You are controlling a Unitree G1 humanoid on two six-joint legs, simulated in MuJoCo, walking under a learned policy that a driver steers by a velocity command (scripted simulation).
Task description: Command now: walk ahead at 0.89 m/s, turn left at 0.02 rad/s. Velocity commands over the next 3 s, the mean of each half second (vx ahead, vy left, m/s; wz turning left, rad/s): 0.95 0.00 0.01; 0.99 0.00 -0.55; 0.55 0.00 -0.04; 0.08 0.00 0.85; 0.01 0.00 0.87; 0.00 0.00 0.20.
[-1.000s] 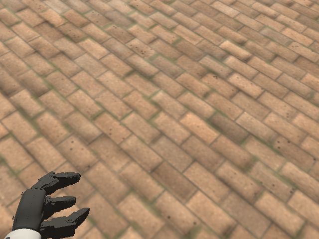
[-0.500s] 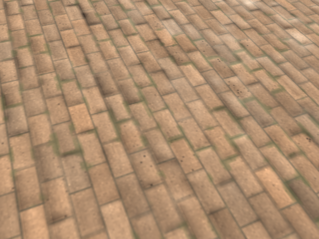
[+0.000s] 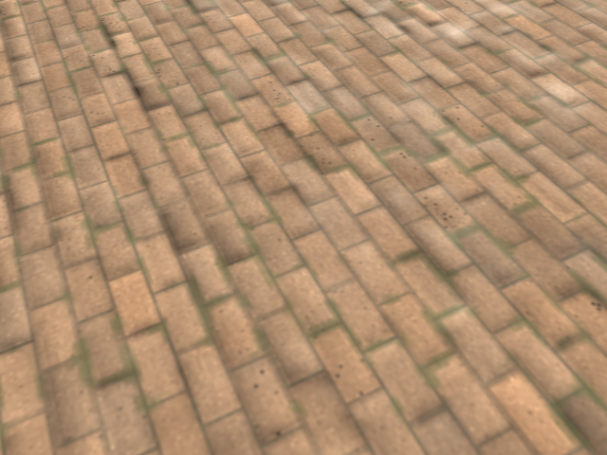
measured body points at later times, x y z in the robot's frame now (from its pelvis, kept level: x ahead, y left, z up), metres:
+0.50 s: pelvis +0.39 +0.03 -0.01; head +0.41 +0.03 +0.44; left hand +0.45 +0.29 -0.14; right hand +0.46 -0.25 -0.13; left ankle +0.42 +0.09 -0.74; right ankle +0.26 -0.11 -0.63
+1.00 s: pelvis +0.88 -0.03 -0.01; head +0.90 -0.02 +0.44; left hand +0.96 +0.25 -0.15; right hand +0.97 -0.31 -0.10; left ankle +0.89 +0.14 -0.63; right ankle +0.88 -0.05 -0.74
